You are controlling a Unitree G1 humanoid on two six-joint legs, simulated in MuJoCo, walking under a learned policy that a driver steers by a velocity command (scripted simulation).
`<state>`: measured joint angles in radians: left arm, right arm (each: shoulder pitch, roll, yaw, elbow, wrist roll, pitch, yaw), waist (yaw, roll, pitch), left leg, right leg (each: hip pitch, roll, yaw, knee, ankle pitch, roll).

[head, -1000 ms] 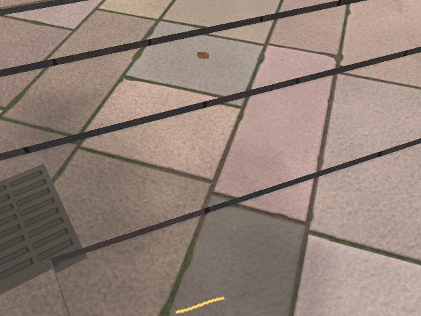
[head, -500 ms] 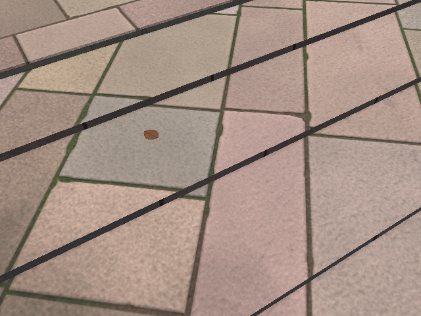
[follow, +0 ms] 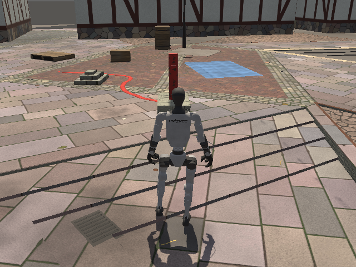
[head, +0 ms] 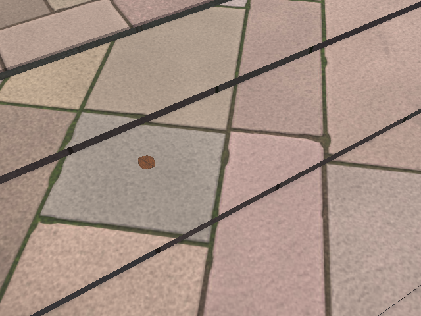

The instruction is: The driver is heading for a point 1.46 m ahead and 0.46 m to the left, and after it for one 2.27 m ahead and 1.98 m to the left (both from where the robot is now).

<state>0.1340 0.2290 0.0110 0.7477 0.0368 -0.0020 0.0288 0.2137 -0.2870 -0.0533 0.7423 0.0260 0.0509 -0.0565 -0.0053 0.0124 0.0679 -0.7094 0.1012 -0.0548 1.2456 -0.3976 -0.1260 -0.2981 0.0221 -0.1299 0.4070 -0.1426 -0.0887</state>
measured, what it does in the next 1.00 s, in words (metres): climbs, turning left: left foot 0.04 m higher, then right foot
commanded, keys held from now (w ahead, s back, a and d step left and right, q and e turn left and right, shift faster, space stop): q+shift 0.50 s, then shift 0.34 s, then e+shift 0.16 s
